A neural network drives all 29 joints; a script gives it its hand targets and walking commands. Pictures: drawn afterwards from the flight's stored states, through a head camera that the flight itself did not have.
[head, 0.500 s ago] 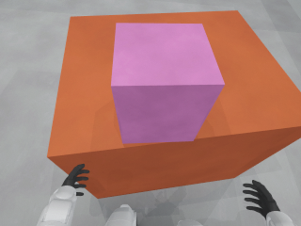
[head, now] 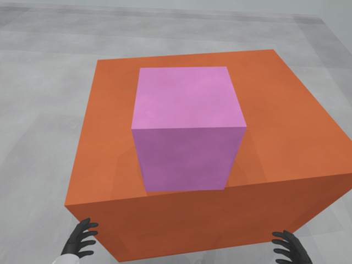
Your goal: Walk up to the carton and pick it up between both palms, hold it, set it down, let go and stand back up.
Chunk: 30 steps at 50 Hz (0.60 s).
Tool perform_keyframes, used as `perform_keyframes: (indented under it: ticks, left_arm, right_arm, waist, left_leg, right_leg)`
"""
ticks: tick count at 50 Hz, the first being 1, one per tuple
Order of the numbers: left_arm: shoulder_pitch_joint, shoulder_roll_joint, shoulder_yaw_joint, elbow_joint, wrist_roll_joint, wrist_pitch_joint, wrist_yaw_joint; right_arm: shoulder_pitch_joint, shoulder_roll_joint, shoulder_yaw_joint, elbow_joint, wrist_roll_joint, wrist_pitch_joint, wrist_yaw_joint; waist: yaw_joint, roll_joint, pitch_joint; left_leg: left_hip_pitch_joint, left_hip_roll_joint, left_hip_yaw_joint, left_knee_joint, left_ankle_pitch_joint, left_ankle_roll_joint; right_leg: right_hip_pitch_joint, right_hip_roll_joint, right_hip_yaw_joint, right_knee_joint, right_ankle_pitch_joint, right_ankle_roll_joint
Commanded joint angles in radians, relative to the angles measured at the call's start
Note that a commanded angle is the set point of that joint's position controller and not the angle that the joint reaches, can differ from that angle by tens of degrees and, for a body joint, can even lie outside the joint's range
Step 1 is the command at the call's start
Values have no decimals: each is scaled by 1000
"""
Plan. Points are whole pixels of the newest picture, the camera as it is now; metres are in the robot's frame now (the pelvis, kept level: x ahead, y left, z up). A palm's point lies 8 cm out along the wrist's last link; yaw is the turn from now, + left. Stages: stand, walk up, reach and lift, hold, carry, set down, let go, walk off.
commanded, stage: reach and lift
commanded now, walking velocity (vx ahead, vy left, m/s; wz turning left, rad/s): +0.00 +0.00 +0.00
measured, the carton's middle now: (184, 132) +0.42 +0.02 +0.06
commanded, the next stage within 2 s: none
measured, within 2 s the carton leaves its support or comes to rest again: neither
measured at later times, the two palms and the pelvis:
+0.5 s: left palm (78, 242) +0.18 +0.24 -0.02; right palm (298, 249) +0.18 -0.22 -0.02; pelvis +0.02 -0.01 +0.01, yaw -1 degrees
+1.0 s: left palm (82, 236) +0.18 +0.22 +0.02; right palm (285, 224) +0.21 -0.18 +0.03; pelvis +0.04 -0.02 +0.01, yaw +1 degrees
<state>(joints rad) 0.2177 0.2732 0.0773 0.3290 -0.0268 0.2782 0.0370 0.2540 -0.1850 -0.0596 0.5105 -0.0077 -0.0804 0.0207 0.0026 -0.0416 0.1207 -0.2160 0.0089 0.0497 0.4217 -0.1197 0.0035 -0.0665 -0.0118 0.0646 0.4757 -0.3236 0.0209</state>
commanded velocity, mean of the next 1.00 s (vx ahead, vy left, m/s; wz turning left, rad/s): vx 0.00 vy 0.00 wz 0.00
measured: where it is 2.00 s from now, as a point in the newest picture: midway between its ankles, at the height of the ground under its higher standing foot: outside the picture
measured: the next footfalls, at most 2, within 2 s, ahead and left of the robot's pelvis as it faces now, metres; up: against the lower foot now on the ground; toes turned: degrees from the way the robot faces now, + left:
none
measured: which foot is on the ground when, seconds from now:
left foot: down 0.00-1.00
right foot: down 0.00-1.00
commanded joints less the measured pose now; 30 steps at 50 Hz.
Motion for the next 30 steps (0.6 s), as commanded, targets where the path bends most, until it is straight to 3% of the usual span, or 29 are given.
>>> perform_keyframes:
  ticks: [1,5,7,9,11,12,13,14,18,20,28,30]
  left_arm:
    - [-42,135,53,-120,-5,-60,1]
    - [-33,116,48,-156,-6,-98,10]
    - [-31,116,54,-146,-8,-117,9]
    - [-33,106,48,-191,-3,-138,15]
    - [-24,109,30,-181,-26,-159,14]
    - [-30,100,18,-212,-28,-169,16]
    - [-20,113,33,-239,-26,-183,21]
    - [-10,93,16,-213,-27,-190,20]
    - [31,127,36,-261,-40,-233,9]
    - [47,122,24,-235,-60,-254,1]
    - [94,134,8,-318,-105,-330,-17]
    - [124,149,14,-326,-118,-344,-28]
  right_arm:
    - [-6,-153,-64,-175,-1,-29,-20]
    - [-5,-141,-51,-199,14,-27,-22]
    - [3,-123,-52,-229,11,-32,-26]
    - [21,-103,-30,-254,31,-32,-25]
    - [27,-100,-25,-291,41,-35,-23]
    - [29,-97,-31,-298,49,-34,-20]
    - [37,-91,-31,-310,46,-41,-21]
    - [56,-95,-28,-315,56,-39,-26]
    - [92,-54,10,-355,91,-56,-40]
    - [94,-67,-5,-381,93,-61,-44]
    - [126,-18,51,-466,143,-82,-75]
    - [156,-11,63,-499,140,-91,-82]
  waist:
    - [0,3,-111]
    - [20,34,-98]
    - [28,-2,-72]
    - [28,39,-90]
    - [22,26,-104]
    - [18,59,-110]
    - [38,69,-120]
    - [27,61,-95]
    - [46,90,-137]
    - [23,54,-114]
    - [45,92,-128]
    - [36,64,-124]
  left_leg:
    - [369,-19,26,-75,-1,-28]
    - [377,-8,19,-96,27,-33]
    - [370,-2,23,-113,2,-26]
    - [382,-8,35,-126,16,-29]
    - [377,-1,27,-122,26,-31]
    - [384,-1,29,-125,44,-36]
    - [380,-3,22,-125,49,-40]
    - [372,-2,28,-123,42,-35]
    - [402,-6,25,-102,164,-46]
    - [399,-3,14,-113,154,-46]
    - [421,-12,10,-83,257,-60]
    - [428,-4,-3,-85,237,-48]
  right_leg:
    - [-313,33,-78,-208,114,-12]
    - [-295,35,-74,-230,90,-23]
    - [-281,34,-75,-249,71,-26]
    - [-284,34,-64,-254,69,-24]
    - [-259,40,-63,-257,80,-33]
    - [-266,36,-59,-265,83,-32]
    - [-266,41,-60,-265,77,-33]
    - [-272,30,-44,-271,76,-33]
    - [-250,28,-33,-273,162,-36]
    - [-251,30,-44,-286,155,-34]
    - [-233,17,-24,-306,204,-34]
    - [-244,17,-30,-306,181,-32]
